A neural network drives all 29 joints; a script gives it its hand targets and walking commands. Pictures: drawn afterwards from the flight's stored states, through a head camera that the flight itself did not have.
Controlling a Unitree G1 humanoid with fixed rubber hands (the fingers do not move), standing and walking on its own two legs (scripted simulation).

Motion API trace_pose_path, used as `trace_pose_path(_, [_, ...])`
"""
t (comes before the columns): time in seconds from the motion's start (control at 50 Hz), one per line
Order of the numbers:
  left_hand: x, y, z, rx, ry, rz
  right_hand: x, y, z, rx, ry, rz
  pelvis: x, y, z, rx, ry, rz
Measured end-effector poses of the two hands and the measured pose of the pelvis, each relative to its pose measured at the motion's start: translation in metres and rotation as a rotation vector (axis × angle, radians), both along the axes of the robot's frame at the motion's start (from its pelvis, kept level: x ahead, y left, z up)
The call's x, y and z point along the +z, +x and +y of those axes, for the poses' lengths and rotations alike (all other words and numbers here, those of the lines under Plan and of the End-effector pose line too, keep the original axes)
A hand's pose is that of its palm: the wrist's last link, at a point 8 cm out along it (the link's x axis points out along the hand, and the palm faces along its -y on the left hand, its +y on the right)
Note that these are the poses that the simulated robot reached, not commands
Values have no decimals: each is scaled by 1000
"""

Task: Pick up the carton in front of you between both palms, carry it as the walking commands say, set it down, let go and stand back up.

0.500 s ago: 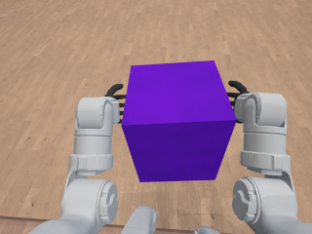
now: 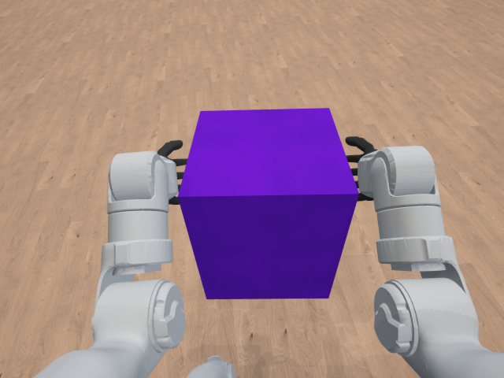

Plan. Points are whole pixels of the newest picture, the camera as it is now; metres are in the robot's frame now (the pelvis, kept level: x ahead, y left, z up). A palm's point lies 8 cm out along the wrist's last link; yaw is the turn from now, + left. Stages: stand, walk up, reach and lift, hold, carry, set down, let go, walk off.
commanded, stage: carry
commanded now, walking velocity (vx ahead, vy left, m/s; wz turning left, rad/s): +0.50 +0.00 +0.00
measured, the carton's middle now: (265, 206) +0.38 -0.02 +0.08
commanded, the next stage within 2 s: none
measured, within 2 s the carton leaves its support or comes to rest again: neither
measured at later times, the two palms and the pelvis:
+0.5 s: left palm (167, 37) +0.68 +0.14 +0.25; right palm (321, 29) +0.68 -0.16 +0.24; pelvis +0.32 -0.02 +0.06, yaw +3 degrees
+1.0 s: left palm (175, 36) +0.92 +0.17 +0.16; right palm (285, 28) +0.93 -0.13 +0.16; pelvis +0.64 +0.01 +0.06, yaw +1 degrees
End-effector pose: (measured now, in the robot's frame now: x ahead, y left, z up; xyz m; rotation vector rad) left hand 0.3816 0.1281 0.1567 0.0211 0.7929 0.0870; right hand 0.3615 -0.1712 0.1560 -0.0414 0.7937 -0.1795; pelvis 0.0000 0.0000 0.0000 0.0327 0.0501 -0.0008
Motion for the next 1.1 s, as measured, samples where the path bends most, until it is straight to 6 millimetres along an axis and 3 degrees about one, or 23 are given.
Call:
trace_pose_path(0.08, [13,39,11,12,-16,-3,14,39,11,-5,7,-4,28,35,7,-1,-15,1])
trace_pose_path(0.18, [54,94,23,35,-39,-96,60,101,23,-15,21,-100,55,85,10,-4,-37,19])
trace_pose_path(0.28, [89,152,30,52,-48,-149,99,165,29,-4,23,-153,69,146,6,11,-41,38])
trace_pose_path(0.38, [103,214,27,57,-24,-128,111,232,26,24,18,-129,72,219,-4,27,-37,41])
trace_pose_path(0.5, [90,297,13,77,21,-78,86,322,12,61,39,-79,56,315,-22,48,-37,17])
trace_pose_path(0.62, [43,347,6,105,38,64,39,385,7,100,75,63,73,376,-33,59,-17,20])
trace_pose_path(0.72, [24,390,6,132,27,78,18,431,7,96,90,79,87,428,-33,53,-4,38])
trace_pose_path(0.88, [13,468,17,155,-9,-21,5,503,18,34,137,-20,88,535,-13,41,-3,44])
trace_pose_path(1.02, [-1,554,49,131,-73,-140,1,583,51,7,121,-142,59,654,19,18,-13,24])
trace_pose_path(1.1, [-11,588,59,110,-72,-63,-4,613,61,16,77,-66,69,700,32,-3,-23,21])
